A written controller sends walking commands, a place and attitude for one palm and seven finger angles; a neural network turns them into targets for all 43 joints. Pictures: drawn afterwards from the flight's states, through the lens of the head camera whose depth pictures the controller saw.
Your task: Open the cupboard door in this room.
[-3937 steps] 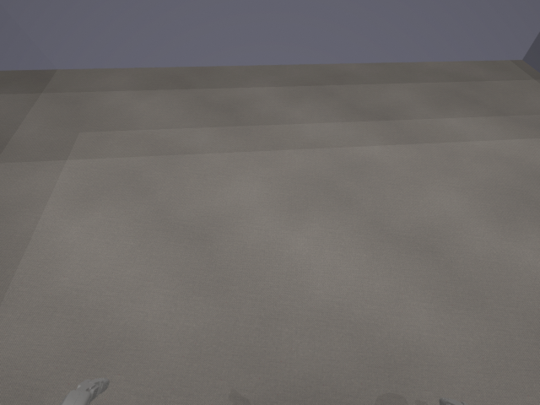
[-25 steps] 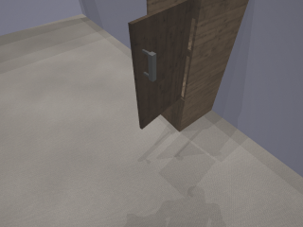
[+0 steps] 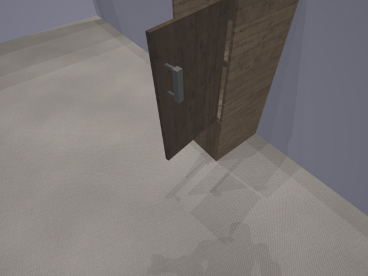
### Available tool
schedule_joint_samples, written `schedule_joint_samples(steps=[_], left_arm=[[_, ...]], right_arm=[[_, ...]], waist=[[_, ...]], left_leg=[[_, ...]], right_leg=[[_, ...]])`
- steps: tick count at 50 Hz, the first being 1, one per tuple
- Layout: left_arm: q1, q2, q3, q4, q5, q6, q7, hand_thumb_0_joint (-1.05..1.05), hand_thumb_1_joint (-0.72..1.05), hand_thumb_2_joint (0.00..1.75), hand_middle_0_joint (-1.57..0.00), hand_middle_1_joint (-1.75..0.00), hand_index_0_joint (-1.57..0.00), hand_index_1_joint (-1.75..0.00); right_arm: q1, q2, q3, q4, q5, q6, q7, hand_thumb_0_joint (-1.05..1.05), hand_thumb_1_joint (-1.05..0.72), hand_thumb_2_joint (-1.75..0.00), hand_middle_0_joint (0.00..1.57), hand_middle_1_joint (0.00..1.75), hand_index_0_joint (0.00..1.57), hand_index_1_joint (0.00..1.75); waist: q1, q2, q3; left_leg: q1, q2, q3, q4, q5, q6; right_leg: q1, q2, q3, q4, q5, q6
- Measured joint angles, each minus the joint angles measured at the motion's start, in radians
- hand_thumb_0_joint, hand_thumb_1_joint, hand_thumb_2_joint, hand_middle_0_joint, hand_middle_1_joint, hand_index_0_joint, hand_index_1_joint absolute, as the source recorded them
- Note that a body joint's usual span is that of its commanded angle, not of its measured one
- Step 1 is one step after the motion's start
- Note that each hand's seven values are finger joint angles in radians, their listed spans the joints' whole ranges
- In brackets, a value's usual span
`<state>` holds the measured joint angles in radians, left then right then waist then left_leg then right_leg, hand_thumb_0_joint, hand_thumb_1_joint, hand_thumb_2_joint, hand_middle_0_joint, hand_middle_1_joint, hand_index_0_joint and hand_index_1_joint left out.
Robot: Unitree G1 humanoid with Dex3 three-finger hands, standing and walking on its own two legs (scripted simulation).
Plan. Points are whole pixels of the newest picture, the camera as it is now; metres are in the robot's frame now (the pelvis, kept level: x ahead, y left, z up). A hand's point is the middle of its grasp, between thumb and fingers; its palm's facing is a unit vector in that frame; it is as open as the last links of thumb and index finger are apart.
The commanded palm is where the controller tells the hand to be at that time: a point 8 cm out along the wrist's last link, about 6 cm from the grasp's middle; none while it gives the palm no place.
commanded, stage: look to check the result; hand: left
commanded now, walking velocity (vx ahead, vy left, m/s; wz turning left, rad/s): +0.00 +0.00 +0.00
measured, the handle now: (173, 83) +0.66 +0.07 +0.04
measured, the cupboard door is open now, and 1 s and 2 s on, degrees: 98 98 98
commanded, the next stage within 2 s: stand and wait in 0.08 s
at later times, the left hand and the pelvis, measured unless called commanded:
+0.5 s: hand out of the picture +0.10 +0.23 -0.15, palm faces -0.02 -0.94 -0.35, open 7.3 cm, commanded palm none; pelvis +0.02 -0.01 +0.00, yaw -1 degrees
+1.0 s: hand out of the picture +0.09 +0.23 -0.16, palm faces -0.03 -0.94 -0.34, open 7.3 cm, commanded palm none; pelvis +0.01 -0.01 +0.00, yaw -1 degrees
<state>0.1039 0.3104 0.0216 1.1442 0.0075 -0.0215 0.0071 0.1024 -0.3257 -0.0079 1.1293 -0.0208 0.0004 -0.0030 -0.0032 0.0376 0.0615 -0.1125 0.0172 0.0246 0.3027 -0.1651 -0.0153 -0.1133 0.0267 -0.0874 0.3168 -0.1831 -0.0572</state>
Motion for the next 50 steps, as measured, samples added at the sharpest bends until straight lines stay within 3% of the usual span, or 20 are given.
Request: schedule_joint_samples(steps=[23,50], left_arm=[[-0.005,-0.009,-0.002,-0.011,-0.003,-0.001,0.004,0.0,0.91,0.9,-0.2,-0.3,-0.21,-0.3],[0.012,-0.005,-0.004,-0.007,-0.003,-0.001,0.003,0.0,0.91,0.9,-0.2,-0.3,-0.21,-0.3]], right_arm=[[0.027,0.0,0.0,0.007,0.001,0.002,-0.007,0.0,-0.91,-0.9,0.2,0.3,0.2,0.3],[0.029,0.011,0.001,0.004,0.003,0.0,-0.007,0.0,-0.91,-0.9,0.2,0.3,0.2,0.3]], waist=[[-0.01,-0.006,0.0],[-0.006,-0.014,-0.007]], left_leg=[[0.023,0.023,0.009,-0.009,-0.019,-0.019],[0.031,0.022,0.017,-0.015,-0.018,-0.015]], right_leg=[[0.022,0.024,0.011,-0.019,-0.01,-0.016],[0.03,0.024,0.019,-0.03,-0.003,-0.012]])
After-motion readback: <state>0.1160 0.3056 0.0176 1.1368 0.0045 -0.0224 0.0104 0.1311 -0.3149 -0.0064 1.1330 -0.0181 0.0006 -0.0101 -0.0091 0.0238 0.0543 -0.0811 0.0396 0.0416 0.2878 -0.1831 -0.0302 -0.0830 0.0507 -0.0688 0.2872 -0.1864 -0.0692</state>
